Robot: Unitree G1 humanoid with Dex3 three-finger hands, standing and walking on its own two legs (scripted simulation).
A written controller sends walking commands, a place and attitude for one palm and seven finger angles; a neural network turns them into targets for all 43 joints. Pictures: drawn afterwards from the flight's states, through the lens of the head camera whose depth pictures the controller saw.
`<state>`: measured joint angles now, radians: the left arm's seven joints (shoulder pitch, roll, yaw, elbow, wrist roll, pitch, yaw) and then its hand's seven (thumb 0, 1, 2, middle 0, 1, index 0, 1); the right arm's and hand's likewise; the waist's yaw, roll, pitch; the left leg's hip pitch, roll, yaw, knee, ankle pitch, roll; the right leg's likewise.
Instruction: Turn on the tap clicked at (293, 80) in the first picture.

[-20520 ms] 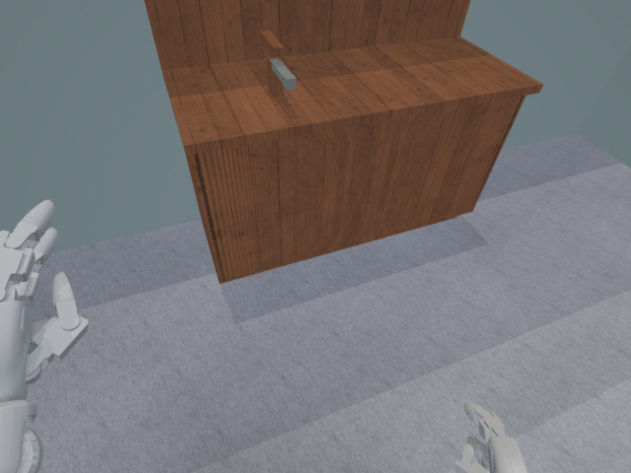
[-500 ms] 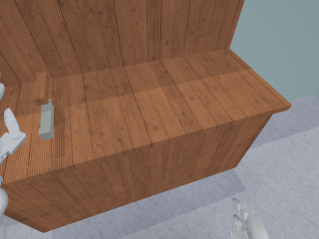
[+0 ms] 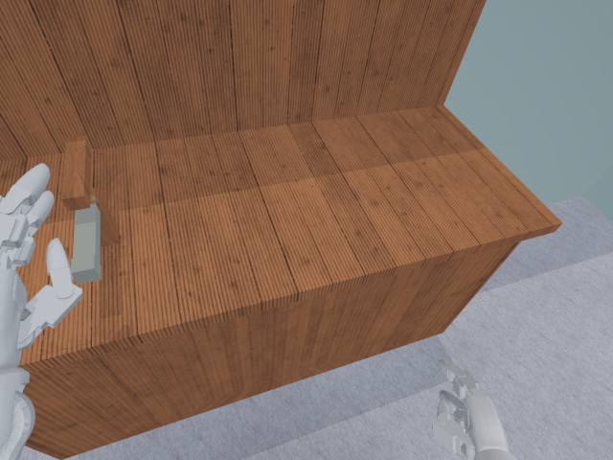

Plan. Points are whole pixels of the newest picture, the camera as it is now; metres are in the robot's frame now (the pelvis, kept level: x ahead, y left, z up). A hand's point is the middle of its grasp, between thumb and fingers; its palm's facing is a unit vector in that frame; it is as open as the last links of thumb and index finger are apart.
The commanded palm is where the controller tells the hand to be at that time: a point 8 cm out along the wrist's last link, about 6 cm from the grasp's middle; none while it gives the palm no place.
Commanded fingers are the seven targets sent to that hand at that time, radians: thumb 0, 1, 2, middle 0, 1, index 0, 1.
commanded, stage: come to a stop and stand still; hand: left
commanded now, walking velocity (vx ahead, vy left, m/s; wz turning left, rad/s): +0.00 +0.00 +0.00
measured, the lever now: (86, 269) +0.33 +0.33 +0.03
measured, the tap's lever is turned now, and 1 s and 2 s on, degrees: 0 0 0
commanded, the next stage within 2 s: look again from close up in 0.06 s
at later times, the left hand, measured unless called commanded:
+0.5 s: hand (62, 310) +0.20 +0.25 +0.16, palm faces +0.41 -0.85 -0.34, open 7.4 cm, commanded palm +0.14 +0.28 +0.17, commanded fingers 0.00 0.90 0.90 -0.20 -0.30 -0.20 -0.30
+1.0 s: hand (55, 326) +0.19 +0.25 +0.15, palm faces +0.41 -0.84 -0.35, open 7.4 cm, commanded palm +0.13 +0.27 +0.17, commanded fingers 0.00 0.90 0.90 -0.20 -0.30 -0.20 -0.30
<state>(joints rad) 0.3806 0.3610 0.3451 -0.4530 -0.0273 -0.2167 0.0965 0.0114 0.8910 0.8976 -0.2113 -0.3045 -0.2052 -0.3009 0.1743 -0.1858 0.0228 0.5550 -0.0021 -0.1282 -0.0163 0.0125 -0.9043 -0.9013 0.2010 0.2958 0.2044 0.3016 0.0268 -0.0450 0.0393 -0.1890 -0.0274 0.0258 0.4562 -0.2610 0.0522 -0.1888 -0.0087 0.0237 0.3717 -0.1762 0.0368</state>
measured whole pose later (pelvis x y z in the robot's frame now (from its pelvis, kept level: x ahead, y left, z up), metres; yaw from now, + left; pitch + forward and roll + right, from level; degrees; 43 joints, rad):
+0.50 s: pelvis -0.01 +0.00 +0.00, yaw +1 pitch -2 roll -1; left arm 0.39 0.34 0.34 -0.44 -0.02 -0.22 0.11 0.01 0.89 0.90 -0.21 -0.30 -0.21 -0.30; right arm 0.21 -0.18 0.02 0.58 0.00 -0.11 -0.03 0.01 -0.90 -0.90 0.20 0.30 0.21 0.30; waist 0.03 -0.02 0.05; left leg -0.18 -0.03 0.01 0.45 -0.24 0.06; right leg -0.18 -0.01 0.01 0.35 -0.15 0.04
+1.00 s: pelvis -0.02 -0.01 +0.00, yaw +1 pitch -2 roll -1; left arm 0.37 0.37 0.36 -0.39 -0.03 -0.27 0.09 0.01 0.88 0.90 -0.22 -0.31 -0.21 -0.30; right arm 0.24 -0.19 0.02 0.60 0.01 -0.18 -0.03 0.01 -0.90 -0.90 0.20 0.30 0.20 0.30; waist 0.04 -0.04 0.06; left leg -0.21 -0.03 0.01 0.49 -0.25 0.05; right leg -0.22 -0.01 0.01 0.43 -0.18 0.03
